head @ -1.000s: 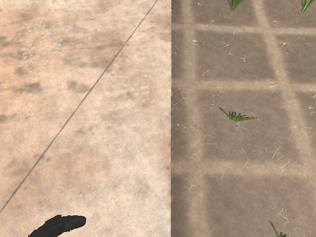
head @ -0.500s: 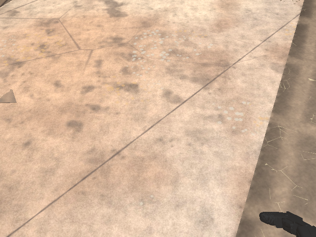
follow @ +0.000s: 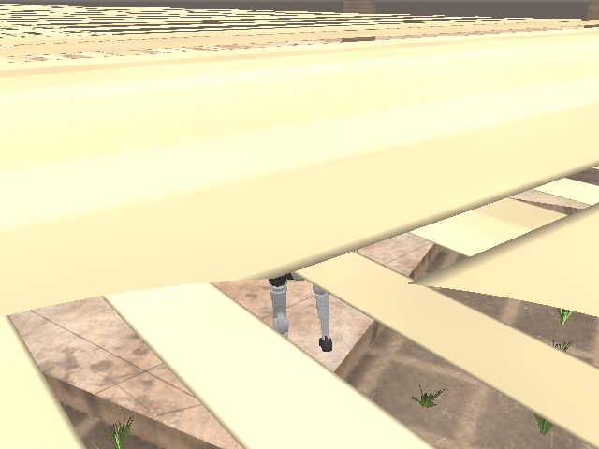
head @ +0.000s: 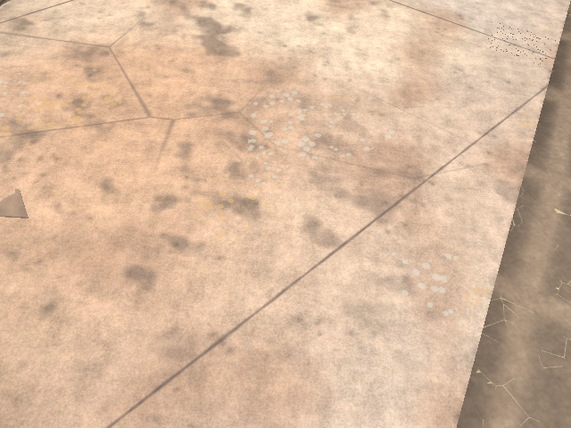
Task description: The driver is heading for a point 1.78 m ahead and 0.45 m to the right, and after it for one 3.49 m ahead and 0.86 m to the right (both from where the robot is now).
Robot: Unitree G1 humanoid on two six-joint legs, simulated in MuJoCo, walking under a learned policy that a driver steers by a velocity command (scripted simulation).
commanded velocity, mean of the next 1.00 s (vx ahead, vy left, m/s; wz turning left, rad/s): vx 0.24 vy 0.00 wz -0.43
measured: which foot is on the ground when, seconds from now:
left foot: down 0.00-0.20, up 0.22-0.78, down 0.80-1.00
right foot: up 0.00-0.18, down 0.20-0.80, up 0.82-1.00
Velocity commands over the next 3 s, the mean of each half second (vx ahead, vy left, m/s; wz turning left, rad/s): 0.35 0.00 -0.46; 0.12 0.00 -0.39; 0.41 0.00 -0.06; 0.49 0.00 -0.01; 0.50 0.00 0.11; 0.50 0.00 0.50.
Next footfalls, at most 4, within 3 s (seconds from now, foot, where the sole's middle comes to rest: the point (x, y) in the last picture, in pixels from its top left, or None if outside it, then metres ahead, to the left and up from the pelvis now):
0.20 right None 0.28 -0.06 -0.76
0.80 left None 0.51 0.03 -0.76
1.24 right None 0.39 -0.09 -0.76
1.66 left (279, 327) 0.77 -0.04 -0.76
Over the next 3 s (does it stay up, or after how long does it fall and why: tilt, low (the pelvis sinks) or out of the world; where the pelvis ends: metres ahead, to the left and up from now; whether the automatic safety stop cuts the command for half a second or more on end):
stays up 1.25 -0.32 0.01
